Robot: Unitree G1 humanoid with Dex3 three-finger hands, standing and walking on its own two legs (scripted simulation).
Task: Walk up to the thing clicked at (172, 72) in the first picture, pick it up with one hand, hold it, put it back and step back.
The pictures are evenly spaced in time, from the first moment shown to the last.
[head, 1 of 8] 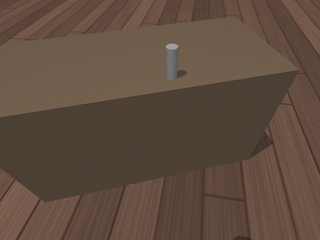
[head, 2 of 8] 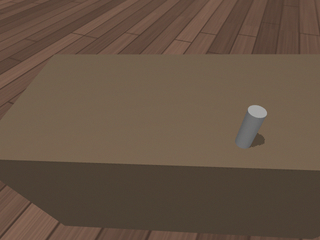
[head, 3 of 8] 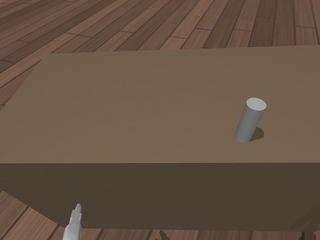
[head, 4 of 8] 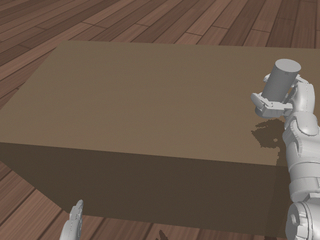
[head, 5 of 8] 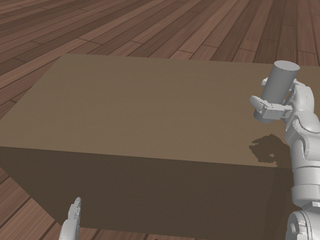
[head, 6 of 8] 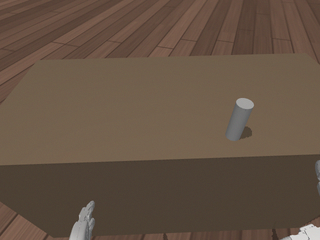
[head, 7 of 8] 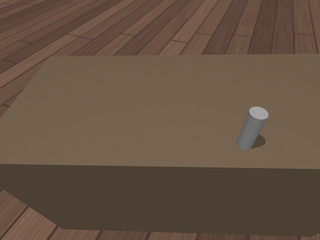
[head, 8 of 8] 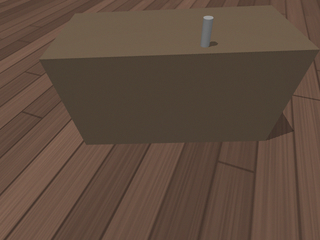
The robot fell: no
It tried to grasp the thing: yes
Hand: right
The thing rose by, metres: 0.26
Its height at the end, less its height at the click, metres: +0.00
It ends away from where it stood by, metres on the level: 0.01
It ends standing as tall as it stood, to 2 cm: yes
